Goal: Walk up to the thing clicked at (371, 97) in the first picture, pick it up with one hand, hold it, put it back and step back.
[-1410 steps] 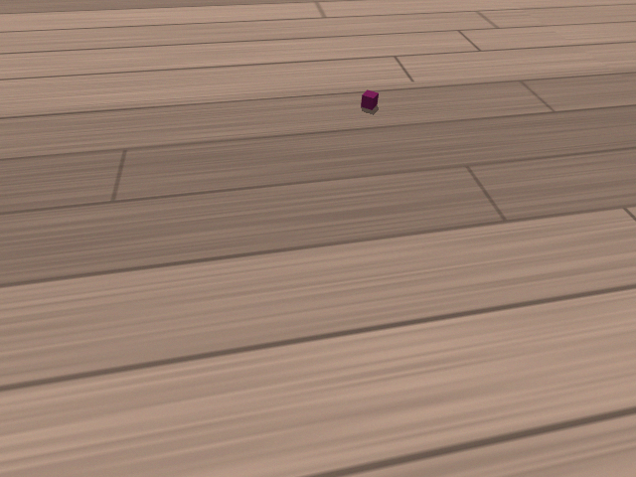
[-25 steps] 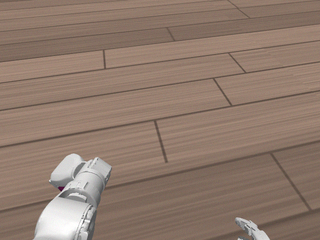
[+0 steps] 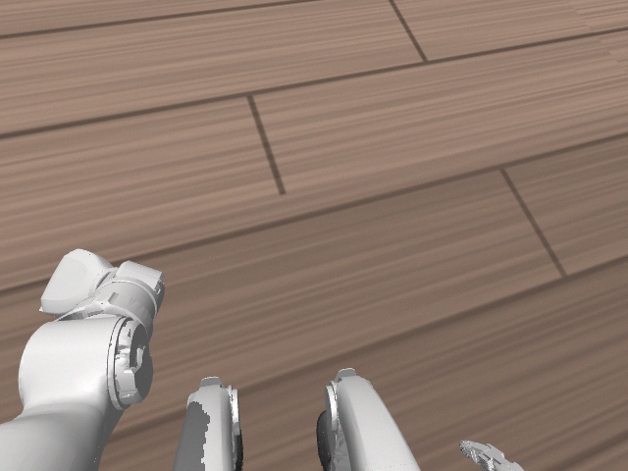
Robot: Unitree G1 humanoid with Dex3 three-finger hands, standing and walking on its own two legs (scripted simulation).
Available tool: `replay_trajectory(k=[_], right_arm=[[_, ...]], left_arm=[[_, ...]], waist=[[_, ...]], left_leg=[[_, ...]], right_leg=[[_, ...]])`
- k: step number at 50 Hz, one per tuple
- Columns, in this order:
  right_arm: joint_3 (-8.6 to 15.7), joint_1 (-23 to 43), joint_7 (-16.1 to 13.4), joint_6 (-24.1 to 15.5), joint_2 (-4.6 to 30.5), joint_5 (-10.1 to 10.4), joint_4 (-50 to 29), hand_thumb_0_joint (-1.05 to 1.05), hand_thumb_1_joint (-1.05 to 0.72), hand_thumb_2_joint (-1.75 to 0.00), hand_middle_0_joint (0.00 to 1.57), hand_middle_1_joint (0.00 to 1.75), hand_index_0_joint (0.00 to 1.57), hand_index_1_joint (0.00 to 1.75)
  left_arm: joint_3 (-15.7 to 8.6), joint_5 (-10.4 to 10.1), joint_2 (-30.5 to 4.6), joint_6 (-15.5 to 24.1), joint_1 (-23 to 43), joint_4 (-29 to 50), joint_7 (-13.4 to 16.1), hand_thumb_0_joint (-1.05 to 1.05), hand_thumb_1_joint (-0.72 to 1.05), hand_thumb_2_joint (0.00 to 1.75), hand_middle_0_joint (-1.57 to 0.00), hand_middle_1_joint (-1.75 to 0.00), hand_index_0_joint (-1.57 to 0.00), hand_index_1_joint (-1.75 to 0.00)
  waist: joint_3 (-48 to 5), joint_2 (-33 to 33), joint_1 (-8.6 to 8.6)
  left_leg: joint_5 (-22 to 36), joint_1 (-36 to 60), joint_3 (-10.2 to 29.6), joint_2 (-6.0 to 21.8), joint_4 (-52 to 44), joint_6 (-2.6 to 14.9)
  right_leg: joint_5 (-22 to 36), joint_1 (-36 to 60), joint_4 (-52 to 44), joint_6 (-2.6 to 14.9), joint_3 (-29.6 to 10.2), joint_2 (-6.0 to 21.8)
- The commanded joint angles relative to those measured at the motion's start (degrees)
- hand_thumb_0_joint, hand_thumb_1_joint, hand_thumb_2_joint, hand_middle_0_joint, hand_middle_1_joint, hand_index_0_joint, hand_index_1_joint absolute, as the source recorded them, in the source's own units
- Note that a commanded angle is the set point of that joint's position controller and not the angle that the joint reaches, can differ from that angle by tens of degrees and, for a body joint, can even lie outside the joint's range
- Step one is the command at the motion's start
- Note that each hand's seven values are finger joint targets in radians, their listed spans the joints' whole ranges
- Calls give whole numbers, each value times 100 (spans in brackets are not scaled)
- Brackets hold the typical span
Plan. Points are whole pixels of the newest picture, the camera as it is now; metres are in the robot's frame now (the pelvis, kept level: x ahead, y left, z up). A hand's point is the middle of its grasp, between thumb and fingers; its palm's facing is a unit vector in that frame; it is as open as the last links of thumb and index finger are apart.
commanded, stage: crouch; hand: left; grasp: from above
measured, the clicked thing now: (114, 304) +0.37 +0.26 -0.17
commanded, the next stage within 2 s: lower in 1.18 s
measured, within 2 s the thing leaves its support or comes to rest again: neither
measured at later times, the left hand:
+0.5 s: hand (145, 299) +0.42 +0.27 -0.34, palm faces -0.08 -0.46 -0.88, open 10.4 cm
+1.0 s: hand (154, 305) +0.43 +0.27 -0.43, palm faces -0.14 -0.43 -0.89, open 10.4 cm
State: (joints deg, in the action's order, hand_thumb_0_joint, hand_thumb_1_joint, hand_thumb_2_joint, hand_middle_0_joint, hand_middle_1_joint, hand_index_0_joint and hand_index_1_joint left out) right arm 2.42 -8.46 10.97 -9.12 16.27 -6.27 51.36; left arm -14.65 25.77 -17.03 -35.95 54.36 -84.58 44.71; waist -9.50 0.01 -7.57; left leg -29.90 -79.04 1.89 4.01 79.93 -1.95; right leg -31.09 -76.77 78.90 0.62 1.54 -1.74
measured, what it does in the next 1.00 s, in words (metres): lowers itself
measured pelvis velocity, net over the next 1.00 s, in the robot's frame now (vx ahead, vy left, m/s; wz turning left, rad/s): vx -0.04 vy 0.00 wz -0.09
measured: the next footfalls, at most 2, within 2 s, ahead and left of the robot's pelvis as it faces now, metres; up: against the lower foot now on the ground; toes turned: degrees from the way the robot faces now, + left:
none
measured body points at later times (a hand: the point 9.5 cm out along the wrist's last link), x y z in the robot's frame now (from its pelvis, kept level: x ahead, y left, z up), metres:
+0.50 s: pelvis -0.03 +0.01 -0.19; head +0.20 +0.03 +0.19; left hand +0.42 +0.29 -0.28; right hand -0.01 -0.25 -0.33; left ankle +0.05 +0.14 -0.59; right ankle +0.05 -0.12 -0.59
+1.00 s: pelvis -0.04 +0.00 -0.28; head +0.22 +0.02 +0.09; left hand +0.44 +0.29 -0.38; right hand -0.04 -0.27 -0.39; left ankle +0.05 +0.14 -0.59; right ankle +0.04 -0.12 -0.59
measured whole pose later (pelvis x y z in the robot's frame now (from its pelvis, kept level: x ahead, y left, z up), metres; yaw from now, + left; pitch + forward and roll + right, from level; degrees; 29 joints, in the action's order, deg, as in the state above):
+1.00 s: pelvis -0.04 +0.00 -0.28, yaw -5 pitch +36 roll -5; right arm -1.9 -7.6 16.4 -12.3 18.2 -8.8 50.7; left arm -24.7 38.2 -40.1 -27.9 70.9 -97.8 38.1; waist -2.1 1.6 -14.9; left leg -38.2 -132.4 7.5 3.6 134.0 -1.6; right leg -38.9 -129.0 131.4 -0.5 4.4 -2.8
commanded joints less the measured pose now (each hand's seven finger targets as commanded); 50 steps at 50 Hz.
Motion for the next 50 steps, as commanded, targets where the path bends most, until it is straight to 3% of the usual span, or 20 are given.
replay_trajectory(k=[1,5,8,16,21,22,24,29,30,35,38,43,46,50], right_arm=[[229,-558,-80,-107,1135,41,-130,0,-88,-89,20,30,20,30],[169,-655,-91,-41,1118,4,-81,0,-89,-90,20,30,20,30],[127,-657,-53,-22,1061,-10,-82,0,-89,-90,20,30,20,30],[101,-900,75,6,1031,24,-54,0,-90,-90,20,30,20,30],[133,-992,173,-32,1100,59,-25,0,-90,-90,20,30,20,30],[134,-1039,186,-37,1144,96,-7,0,-90,-90,20,30,20,30],[149,-1055,225,-53,1154,88,-3,0,-90,-90,20,30,20,30],[148,-1170,319,-96,1217,75,-3,0,-90,-90,20,30,20,30],[129,-1176,349,-113,1189,65,0,0,-90,-90,20,30,20,30],[169,-1289,415,-217,1349,38,-31,0,-90,-90,20,30,20,30],[108,-1312,439,-253,1364,-23,-26,0,-90,-90,20,30,20,30],[-5,-1326,469,-308,1467,-121,-36,0,-90,-90,20,30,20,30],[-87,-1319,503,-334,1507,-200,34,0,-90,-90,20,30,20,30],[-160,-1302,568,-367,1560,-286,67,0,-91,-90,20,30,20,30]], left_arm=[[144,312,-1422,330,2933,883,293,0,67,78,-104,-70,-104,-70],[-46,520,-1961,410,3076,707,226,0,73,77,-112,-64,-110,-66],[-235,507,-2253,387,2935,428,142,0,76,75,-116,-59,-114,-61],[-339,570,-2561,444,3418,209,-60,0,71,74,-116,-52,-113,-56],[-276,747,-2648,479,3628,328,-199,0,70,75,-115,-52,-112,-56],[-332,816,-2827,517,3757,556,-234,0,70,73,-115,-52,-112,-56],[-326,904,-2807,516,3575,333,-272,0,72,76,-116,-52,-113,-56],[-456,1130,-3156,579,3674,417,-419,0,74,77,-119,-51,-115,-55],[-412,1179,-3137,582,3581,259,-475,0,75,77,-120,-50,-116,-55],[-502,1428,-3405,649,3509,-35,-556,0,73,72,-118,-49,-115,-53],[-436,1463,-3372,690,3530,-224,-586,0,72,72,-117,-51,-114,-55],[-666,1446,-3588,770,3626,-474,-374,0,72,75,-117,-52,-114,-56],[-680,1431,-3717,821,3845,-575,-355,0,72,77,-117,-53,-113,-57],[-768,1533,-4127,876,3823,-325,-374,0,68,76,-112,-57,-110,-60]], waist=[[-3521,941,-220],[-3852,1024,-247],[-3992,1090,-224],[-4118,1259,-459],[-4173,1507,-577],[-4327,1767,-524],[-4236,1772,-554],[-4211,1956,-545],[-4139,1811,-620],[-4043,1649,-616],[-3695,1441,-744],[-3634,1611,-745],[-3410,1593,-887],[-3449,1576,-870]], left_leg=[[913,1477,-149,-212,100,-92],[701,893,-107,-183,723,-64],[566,465,-65,-167,1125,-24],[359,-651,-83,-169,2275,84],[257,-868,-34,-137,2708,94],[312,-712,66,-119,2692,73],[341,-851,57,-109,2879,83],[514,-1069,73,-92,3236,102],[524,-1270,34,-109,3366,141],[420,-1834,-30,-131,3728,220],[212,-2096,4,-136,3870,259],[132,-2180,81,-103,4072,226],[61,-2344,73,-99,4243,256],[160,-2533,19,-119,4511,306]], right_leg=[[1020,421,-267,77,84,-118],[792,-178,311,71,160,-117],[662,-516,716,60,204,-117],[559,-1434,1618,7,242,-130],[522,-1971,2137,22,363,-125],[605,-2191,2329,51,417,-76],[661,-2311,2515,53,463,-96],[840,-2569,2972,62,492,-73],[872,-2508,3010,42,487,-95],[789,-2580,3227,12,453,-122],[579,-2757,3313,-10,475,-123],[482,-2999,3548,-12,584,-130],[425,-3123,3621,-33,613,-128],[541,-2810,3707,-95,636,-146]])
